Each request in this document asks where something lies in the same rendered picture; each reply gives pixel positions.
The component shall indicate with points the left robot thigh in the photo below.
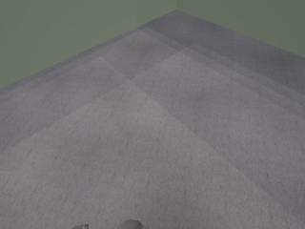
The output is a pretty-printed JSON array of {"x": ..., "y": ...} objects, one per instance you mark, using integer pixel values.
[{"x": 131, "y": 224}]

